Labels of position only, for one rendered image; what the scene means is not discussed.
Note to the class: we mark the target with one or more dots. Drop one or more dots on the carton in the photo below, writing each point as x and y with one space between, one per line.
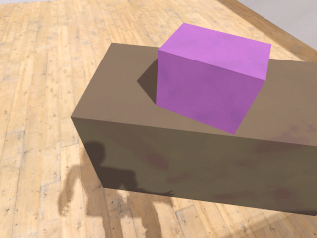
210 76

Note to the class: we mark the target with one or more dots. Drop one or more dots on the pedestal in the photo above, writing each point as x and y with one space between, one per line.
134 145

